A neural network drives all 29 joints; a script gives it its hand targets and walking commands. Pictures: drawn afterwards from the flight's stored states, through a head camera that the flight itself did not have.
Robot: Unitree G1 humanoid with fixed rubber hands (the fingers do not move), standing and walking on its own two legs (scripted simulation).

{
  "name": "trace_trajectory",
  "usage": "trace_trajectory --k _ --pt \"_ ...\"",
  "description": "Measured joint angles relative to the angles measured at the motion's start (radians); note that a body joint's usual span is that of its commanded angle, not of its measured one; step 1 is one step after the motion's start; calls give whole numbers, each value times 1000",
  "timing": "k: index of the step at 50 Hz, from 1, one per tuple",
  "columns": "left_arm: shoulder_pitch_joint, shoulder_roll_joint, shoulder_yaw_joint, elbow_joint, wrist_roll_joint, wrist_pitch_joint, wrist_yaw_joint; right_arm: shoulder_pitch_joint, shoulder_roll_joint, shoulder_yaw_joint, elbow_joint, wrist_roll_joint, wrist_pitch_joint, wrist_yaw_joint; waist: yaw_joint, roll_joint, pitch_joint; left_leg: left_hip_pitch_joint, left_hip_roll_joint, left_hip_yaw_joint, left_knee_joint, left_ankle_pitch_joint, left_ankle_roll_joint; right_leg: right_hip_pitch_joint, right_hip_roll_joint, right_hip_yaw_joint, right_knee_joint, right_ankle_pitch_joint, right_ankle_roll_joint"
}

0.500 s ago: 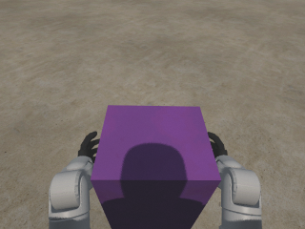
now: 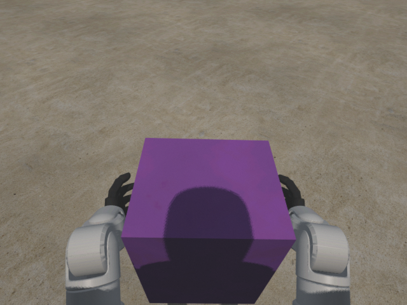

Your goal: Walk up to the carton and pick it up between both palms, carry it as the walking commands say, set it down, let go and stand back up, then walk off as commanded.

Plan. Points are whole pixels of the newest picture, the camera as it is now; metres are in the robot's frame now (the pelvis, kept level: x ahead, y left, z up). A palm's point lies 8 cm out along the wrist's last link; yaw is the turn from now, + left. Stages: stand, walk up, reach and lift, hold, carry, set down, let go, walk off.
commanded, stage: carry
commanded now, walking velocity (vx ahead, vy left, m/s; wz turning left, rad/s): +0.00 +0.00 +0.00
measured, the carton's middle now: (204, 227) +0.26 +0.00 +0.04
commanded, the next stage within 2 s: none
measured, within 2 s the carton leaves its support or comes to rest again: neither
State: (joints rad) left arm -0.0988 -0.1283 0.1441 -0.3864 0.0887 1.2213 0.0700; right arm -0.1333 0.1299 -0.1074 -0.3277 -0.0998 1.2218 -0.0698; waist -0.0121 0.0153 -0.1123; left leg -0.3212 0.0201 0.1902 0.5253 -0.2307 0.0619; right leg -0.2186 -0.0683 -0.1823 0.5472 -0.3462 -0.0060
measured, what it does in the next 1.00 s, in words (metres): stands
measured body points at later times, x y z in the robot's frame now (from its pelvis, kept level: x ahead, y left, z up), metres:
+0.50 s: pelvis -0.01 +0.01 +0.00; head -0.04 +0.00 +0.45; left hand +0.25 +0.17 +0.08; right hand +0.26 -0.14 +0.07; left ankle +0.03 +0.08 -0.73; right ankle -0.04 -0.10 -0.73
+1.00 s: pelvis -0.02 +0.01 +0.00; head -0.05 +0.00 +0.45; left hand +0.25 +0.17 +0.07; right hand +0.26 -0.15 +0.06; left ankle +0.03 +0.08 -0.73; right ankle -0.04 -0.10 -0.73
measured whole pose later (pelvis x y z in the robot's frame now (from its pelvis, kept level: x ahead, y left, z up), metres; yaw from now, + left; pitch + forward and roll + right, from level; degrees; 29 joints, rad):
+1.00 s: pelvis -0.02 +0.01 +0.00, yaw +0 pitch +1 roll +0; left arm -0.10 -0.13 0.15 -0.19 0.12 1.02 0.04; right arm -0.14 0.13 -0.14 -0.14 -0.12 1.02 -0.04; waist 0.00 0.02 -0.11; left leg -0.35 0.02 0.19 0.51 -0.19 0.08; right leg -0.25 -0.06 -0.18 0.53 -0.30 0.00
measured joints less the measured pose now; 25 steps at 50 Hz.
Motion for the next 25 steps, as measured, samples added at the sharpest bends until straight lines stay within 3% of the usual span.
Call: trace_trajectory --k 11,25 --pt "-8 0 6 16 1 -4 -2 -8 1 -3 14 -4 -2 0 6 3 3 -11 -3 0 -3 13 9 -12 -4 -1 2 12 5" --pt "-8 -1 4 99 20 -92 -19 -5 1 -16 93 -12 -91 15 12 2 11 -17 -4 -4 -18 31 15 -15 -1 -1 -17 32 7"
